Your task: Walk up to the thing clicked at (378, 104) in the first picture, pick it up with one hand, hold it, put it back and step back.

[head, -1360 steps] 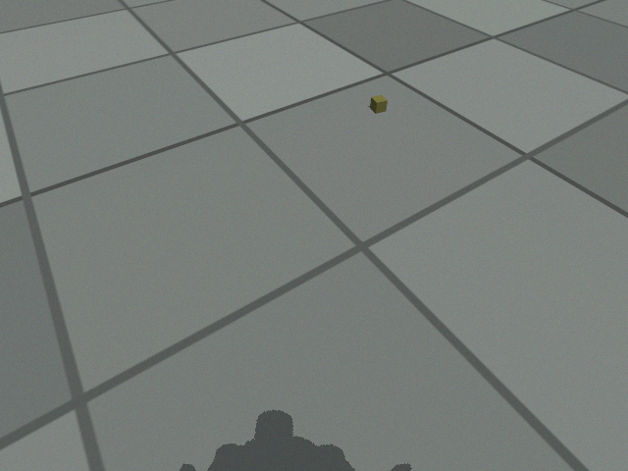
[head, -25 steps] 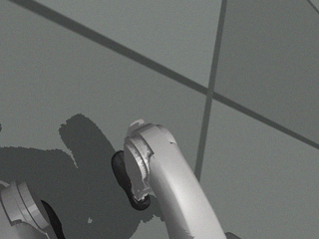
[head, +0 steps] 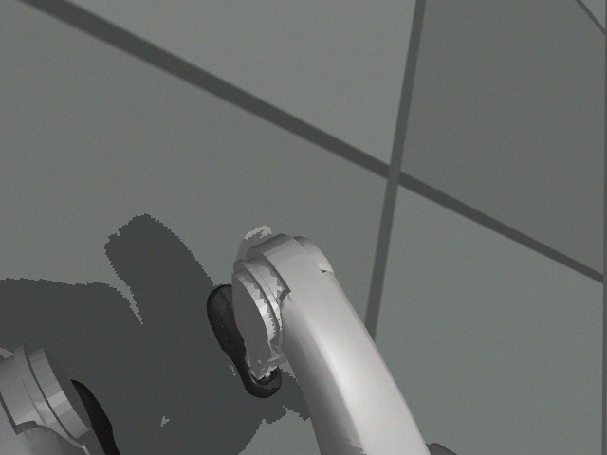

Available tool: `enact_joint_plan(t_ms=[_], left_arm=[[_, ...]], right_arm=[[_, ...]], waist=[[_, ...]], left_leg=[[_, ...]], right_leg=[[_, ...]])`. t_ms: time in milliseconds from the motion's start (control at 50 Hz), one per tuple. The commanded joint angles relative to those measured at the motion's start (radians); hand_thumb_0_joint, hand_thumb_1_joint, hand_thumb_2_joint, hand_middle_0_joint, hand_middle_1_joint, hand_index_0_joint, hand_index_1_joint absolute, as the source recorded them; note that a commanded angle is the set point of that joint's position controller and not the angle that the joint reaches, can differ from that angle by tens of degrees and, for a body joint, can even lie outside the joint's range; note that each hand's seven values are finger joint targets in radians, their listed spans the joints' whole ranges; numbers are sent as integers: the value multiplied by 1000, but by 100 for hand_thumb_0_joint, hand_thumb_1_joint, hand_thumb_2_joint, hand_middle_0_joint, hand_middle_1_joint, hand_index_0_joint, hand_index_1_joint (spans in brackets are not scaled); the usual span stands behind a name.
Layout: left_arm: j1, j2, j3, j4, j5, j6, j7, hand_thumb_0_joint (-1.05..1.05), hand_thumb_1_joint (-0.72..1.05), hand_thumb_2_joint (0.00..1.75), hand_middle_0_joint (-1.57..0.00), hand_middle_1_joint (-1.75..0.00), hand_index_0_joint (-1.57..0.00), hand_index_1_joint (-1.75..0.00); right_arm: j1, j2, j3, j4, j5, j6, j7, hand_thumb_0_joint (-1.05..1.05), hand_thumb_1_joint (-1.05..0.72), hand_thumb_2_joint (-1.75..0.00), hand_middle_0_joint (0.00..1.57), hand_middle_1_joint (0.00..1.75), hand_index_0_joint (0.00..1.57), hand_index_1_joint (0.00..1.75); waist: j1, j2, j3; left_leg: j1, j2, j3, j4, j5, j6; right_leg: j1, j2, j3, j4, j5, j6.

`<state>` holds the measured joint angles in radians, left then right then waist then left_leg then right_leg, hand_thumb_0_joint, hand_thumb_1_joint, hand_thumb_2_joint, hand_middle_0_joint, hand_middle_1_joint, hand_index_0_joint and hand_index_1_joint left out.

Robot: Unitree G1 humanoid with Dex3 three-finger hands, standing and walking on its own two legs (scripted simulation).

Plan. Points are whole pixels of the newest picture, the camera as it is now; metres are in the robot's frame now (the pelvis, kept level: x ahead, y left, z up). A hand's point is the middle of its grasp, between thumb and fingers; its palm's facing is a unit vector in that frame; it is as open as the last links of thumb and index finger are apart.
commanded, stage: withdraw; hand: left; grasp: from above
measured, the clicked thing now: out of the picture +0.45 +0.33 -0.30
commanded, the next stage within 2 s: home in 0.82 s
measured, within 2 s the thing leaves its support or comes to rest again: neither
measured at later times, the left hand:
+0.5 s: hand out of the picture +0.44 +0.32 -0.11, palm faces -0.42 -0.20 -0.88, open 13.8 cm
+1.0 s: hand out of the picture +0.43 +0.31 -0.17, palm faces -0.51 -0.11 -0.85, open 13.1 cm
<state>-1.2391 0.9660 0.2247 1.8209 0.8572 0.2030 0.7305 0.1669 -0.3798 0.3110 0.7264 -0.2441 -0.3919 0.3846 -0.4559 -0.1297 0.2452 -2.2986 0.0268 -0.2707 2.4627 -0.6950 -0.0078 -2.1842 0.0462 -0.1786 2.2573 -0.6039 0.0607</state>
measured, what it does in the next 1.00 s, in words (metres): stands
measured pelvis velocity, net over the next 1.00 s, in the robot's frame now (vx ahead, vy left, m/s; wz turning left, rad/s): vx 0.00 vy -0.01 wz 0.13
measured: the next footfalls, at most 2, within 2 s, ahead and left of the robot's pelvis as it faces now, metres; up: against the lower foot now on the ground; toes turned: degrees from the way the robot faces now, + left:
none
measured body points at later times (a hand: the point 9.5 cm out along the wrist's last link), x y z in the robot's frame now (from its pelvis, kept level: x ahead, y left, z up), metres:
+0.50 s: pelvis +0.00 +0.00 +0.03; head +0.21 +0.06 +0.42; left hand +0.46 +0.33 -0.06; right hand +0.09 -0.26 -0.08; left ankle +0.07 +0.13 -0.30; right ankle +0.13 -0.12 -0.30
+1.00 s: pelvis +0.00 -0.01 +0.02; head +0.24 +0.11 +0.38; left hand +0.45 +0.31 -0.12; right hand +0.09 -0.28 -0.07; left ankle +0.07 +0.13 -0.30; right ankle +0.13 -0.12 -0.30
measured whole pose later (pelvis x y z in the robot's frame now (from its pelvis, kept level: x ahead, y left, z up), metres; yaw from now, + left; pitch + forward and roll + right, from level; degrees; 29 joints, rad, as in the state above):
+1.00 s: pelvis +0.00 -0.01 +0.02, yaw +8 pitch +34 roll -8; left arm -1.02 0.70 -0.07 1.40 1.21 -0.20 0.29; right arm 0.18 -0.29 0.10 0.70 -0.12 -0.06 0.10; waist -0.25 -0.04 -0.01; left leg -2.29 0.00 -0.14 2.35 -0.65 -0.01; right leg -2.21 -0.01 -0.07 2.25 -0.63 0.03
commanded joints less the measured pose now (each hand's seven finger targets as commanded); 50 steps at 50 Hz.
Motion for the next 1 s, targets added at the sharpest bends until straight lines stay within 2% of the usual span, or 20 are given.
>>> enact_joint_plan(t_ms=[0, 60, 80, 140, 160, 180, 220, 260, 320, 340, 380, 400, 420, 500, 520, 600, 660, 860, 920, 980], left_arm=[[-269, 166, -30, -132, 0, -1, 27, 0, -41, 91, -13, -91, -14, -90], [-300, 191, -21, -212, 4, 1, 9, 0, -44, 93, -13, -92, -13, -91], [-293, 214, -6, -256, 14, 1, 2, 0, -45, 94, -12, -93, -12, -92], [-303, 185, -34, -429, 51, 8, -48, 0, -46, 94, -14, -91, -13, -91], [-278, 162, -40, -511, 52, 11, -67, 0, -47, 94, -14, -90, -13, -91], [-236, 73, -91, -555, 54, 21, -96, 0, -47, 94, -14, -90, -13, -91], [-79, -12, -136, -495, 63, 49, -162, 0, -49, 96, -13, -91, -12, -92], [24, 6, -113, -512, 85, 63, -229, 0, -50, 97, -11, -94, -10, -95], [99, -159, -201, -570, 75, 55, -338, 0, -46, 95, -13, -93, -13, -93], [21, -223, -266, -686, 72, 33, -381, 0, -46, 96, -15, -92, -13, -93], [61, -144, -218, -690, 96, 0, -442, 0, -47, 97, -14, -93, -13, -95], [32, -212, -283, -746, 93, -31, -487, 0, -47, 97, -14, -93, -13, -95], [2, -194, -274, -751, 103, -58, -516, 0, -48, 98, -14, -93, -12, -95], [-10, -77, -232, -808, 160, -175, -586, 0, -45, 97, -16, -90, -14, -92], [-3, -86, -236, -790, 175, -205, -594, 0, -44, 97, -16, -89, -14, -91], [-35, -38, -221, -775, 245, -299, -607, 0, -45, 98, -15, -90, -13, -92], [-57, -39, -220, -744, 267, -349, -591, 0, -45, 98, -14, -91, -12, -92], [-131, -181, -317, -575, 321, -409, -459, 0, -35, 90, -19, -88, -19, -87], [-155, -127, -283, -567, 346, -412, -389, 0, -29, 96, -27, -79, -24, -78], [-142, -19, -168, -646, 355, -398, -289, 0, -15, 105, -28, -76, -25, -79]], right_arm=[[242, -331, -81, 41, 6, 2, 3, 0, -90, -90, 20, 30, 20, 30], [243, -331, -91, 52, 17, 5, 5, 0, -91, -90, 20, 30, 20, 30], [259, -337, -106, 55, 22, 14, 3, 0, -91, -90, 20, 30, 20, 30], [254, -319, -142, 53, 43, 34, -5, 0, -91, -91, 20, 30, 20, 30], [244, -303, -160, 47, 58, 45, -9, 0, -91, -91, 20, 30, 20, 30], [221, -284, -167, 31, 72, 55, -8, 0, -91, -91, 20, 30, 20, 30], [209, -268, -199, 40, 102, 84, -12, 0, -92, -91, 20, 30, 20, 30], [249, -250, -227, 72, 115, 125, -18, 0, -91, -91, 20, 30, 20, 30], [261, -234, -267, 55, 134, 173, -27, 0, -91, -90, 20, 30, 20, 30], [223, -221, -270, 4, 146, 180, -37, 0, -91, -90, 20, 30, 20, 30], [252, -229, -302, 12, 155, 207, -62, 0, -90, -90, 20, 30, 20, 30], [225, -209, -305, -24, 161, 216, -75, 0, -91, -91, 20, 30, 20, 30], [233, -213, -317, -24, 165, 227, -91, 0, -90, -91, 20, 30, 20, 30], [211, -185, -331, -58, 165, 269, -163, 0, -90, -90, 20, 30, 20, 30], [201, -175, -328, -67, 162, 279, -180, 0, -89, -90, 20, 30, 20, 30], [173, -155, -320, -78, 158, 310, -244, 0, -89, -90, 20, 30, 20, 30], [173, -148, -314, -77, 158, 323, -276, 0, -89, -90, 20, 30, 20, 30], [213, -154, -294, -48, 137, 333, -299, 0, -88, -89, 20, 30, 20, 30], [229, -158, -288, -30, 125, 327, -291, 0, -88, -89, 20, 30, 20, 30], [231, -171, -300, -29, 114, 317, -286, 0, -88, -89, 20, 30, 20, 30]], waist=[[-74, 575, -680], [-51, 624, -725], [-34, 665, -779], [12, 760, -935], [50, 814, -1017], [71, 841, -1062], [108, 769, -991], [160, 711, -958], [138, 552, -879], [123, 501, -887], [136, 402, -856], [137, 362, -847], [133, 320, -843], [189, 280, -850], [185, 263, -839], [191, 241, -826], [191, 231, -835], [150, 391, -874], [161, 462, -932], [191, 541, -1055]], left_leg=[[499, 41, 96, -265, 191, -2], [527, 42, 101, -272, 220, -6], [561, 43, 108, -281, 252, -11], [666, 41, 113, -299, 297, -19], [718, 39, 119, -311, 338, -25], [749, 36, 121, -315, 373, -30], [621, 20, 153, -321, 323, -17], [507, 12, 181, -316, 299, -3], [466, 9, 179, -347, 249, 12], [447, 2, 181, -360, 210, 23], [397, -9, 184, -384, 154, 32], [387, -15, 193, -390, 126, 34], [384, -18, 192, -387, 95, 37], [425, -31, 213, -412, 39, 29], [413, -35, 220, -409, 30, 29], [389, -43, 239, -392, 7, 34], [399, -41, 235, -396, 20, 38], [543, -34, 212, -399, 115, 15], [600, -33, 213, -375, 191, 8], [671, -30, 219, -352, 280, 4]], right_leg=[[411, 33, -94, -192, 224, -74], [410, 29, -91, -182, 243, -78], [441, 32, -86, -178, 267, -82], [435, 35, -78, -161, 288, -96], [436, 37, -70, -153, 310, -103], [414, 36, -67, -140, 329, -108], [376, 45, -54, -154, 298, -109], [367, 48, -34, -152, 282, -108], [332, 47, -28, -195, 229, -105], [350, 47, -21, -226, 205, -104], [380, 41, 0, -252, 147, -102], [404, 41, 16, -285, 101, -103], [402, 35, 25, -304, 60, -104], [419, 19, 69, -345, -56, -110], [418, 18, 74, -351, -73, -110], [395, 9, 98, -361, -117, -109], [371, 2, 88, -349, -91, -103], [227, -13, 16, -240, 79, -102], [234, -16, 5, -198, 148, -101], [263, -22, 6, -149, 225, -98]])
